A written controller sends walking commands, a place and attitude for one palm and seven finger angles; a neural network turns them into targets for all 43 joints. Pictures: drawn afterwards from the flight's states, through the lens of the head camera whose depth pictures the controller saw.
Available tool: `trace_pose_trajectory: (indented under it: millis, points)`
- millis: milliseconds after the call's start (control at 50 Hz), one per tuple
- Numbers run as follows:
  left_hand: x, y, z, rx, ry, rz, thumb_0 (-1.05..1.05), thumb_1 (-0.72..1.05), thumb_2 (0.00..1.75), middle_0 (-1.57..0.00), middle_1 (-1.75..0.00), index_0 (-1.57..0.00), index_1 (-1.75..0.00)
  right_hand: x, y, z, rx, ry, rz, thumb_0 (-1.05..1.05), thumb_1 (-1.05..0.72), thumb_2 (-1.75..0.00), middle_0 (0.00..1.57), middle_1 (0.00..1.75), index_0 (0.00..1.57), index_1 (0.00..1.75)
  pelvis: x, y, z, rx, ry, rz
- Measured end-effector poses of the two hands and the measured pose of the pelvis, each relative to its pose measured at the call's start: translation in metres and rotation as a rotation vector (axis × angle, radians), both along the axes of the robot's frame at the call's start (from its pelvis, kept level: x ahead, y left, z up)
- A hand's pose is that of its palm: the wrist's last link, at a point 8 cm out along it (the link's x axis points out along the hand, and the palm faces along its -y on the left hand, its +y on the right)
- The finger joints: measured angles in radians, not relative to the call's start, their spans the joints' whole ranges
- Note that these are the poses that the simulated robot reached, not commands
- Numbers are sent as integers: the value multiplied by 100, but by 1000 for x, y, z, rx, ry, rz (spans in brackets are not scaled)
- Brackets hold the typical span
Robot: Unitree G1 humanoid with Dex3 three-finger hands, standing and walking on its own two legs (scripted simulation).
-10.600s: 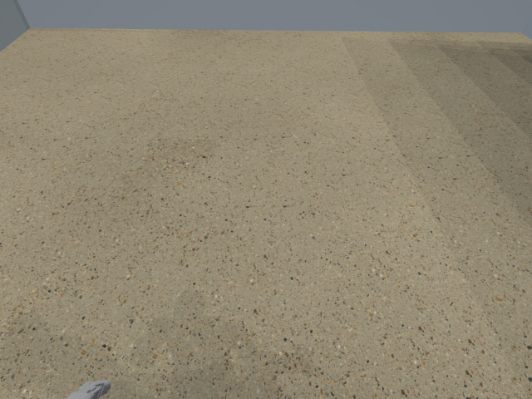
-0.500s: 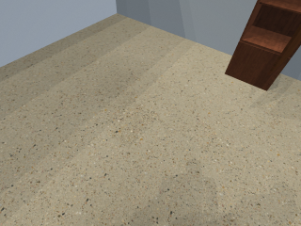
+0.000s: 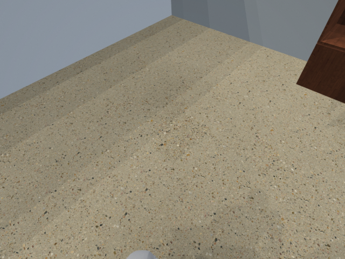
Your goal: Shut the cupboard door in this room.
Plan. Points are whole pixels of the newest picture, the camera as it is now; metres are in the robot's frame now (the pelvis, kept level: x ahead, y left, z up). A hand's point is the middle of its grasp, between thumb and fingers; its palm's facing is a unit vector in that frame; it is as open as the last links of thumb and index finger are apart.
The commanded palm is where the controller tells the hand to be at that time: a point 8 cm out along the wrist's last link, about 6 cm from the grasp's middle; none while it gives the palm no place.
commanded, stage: turn or walk to find it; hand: left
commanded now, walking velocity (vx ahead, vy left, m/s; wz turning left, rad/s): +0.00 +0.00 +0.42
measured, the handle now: out of the picture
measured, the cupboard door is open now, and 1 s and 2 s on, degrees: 77 77 77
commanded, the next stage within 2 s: none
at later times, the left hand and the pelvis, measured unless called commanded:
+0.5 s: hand out of the picture +0.02 +0.26 -0.16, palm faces +0.20 -0.94 -0.27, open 7.3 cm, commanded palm none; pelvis -0.02 +0.04 +0.00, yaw +11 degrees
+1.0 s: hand out of the picture -0.07 +0.17 -0.15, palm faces +0.44 -0.86 -0.26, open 7.3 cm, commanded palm none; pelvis -0.04 -0.03 +0.00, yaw +26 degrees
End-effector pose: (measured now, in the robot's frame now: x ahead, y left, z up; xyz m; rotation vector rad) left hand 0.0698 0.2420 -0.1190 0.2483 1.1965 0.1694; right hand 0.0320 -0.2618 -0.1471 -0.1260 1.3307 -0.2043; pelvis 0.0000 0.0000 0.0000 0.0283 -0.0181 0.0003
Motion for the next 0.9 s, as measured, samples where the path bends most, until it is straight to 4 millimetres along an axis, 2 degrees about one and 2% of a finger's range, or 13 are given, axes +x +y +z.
trace_pose_trajectory:
  millis: [100, 220, 320, 440, 540, 600, 660, 780, 900]
  points:
    - [-24, 11, -14, -38, 28, 53, 0, 91, 90, -20, -30, -21, -30, 13, 11, 7, -29, 11, 71, 1, -91, -89, 19, 30, 20, 29, -4, 11, -3, -8, 5, 50]
    - [-61, 46, -44, -74, 91, 151, 0, 91, 90, -20, -30, -21, -30, 44, 44, 10, -72, -49, 173, 1, -91, -89, 19, 30, 20, 29, -8, 36, -17, -27, 12, 112]
    - [-76, 64, -35, -62, 130, 195, 1, 91, 90, -20, -30, -20, -30, 53, 68, 21, -65, -79, 217, 1, -91, -89, 20, 30, 20, 30, -10, 44, -6, -41, 17, 131]
    - [-71, 70, -17, -32, 69, 216, 1, 91, 90, -19, -30, -20, -30, 55, 81, 19, -20, -91, 245, 1, -91, -89, 20, 30, 21, 30, -13, 44, 1, -33, 16, 167]
    - [-56, 60, -6, -3, -4, 224, 1, 91, 90, -19, -30, -20, -30, 50, 73, 8, 18, -83, 256, 1, -91, -89, 20, 30, 21, 30, -17, 31, -1, -19, 6, 204]
    - [-49, 45, -1, 13, -53, 227, 1, 91, 90, -19, -30, -20, -30, 46, 59, -2, 37, -69, 264, 1, -91, -89, 20, 30, 21, 30, -20, 17, -5, -7, 3, 228]
    - [-51, 27, 3, 33, -96, 237, 0, 91, 90, -19, -30, -20, -30, 46, 42, -15, 55, -57, 273, 1, -91, -89, 20, 30, 21, 30, -23, 1, -11, -6, -5, 259]
    - [-88, -8, 13, 23, -84, 321, 0, 91, 90, -20, -30, -21, -30, 53, 14, -9, 45, -17, 329, 1, -91, -89, 20, 30, 20, 30, -27, -18, -1, 22, -13, 332]
    - [-131, -29, 9, -5, -17, 409, 0, 91, 90, -20, -30, -21, -30, 56, -2, 1, 9, 20, 389, 1, -91, -89, 19, 30, 20, 29, -31, -28, 5, 20, -1, 396]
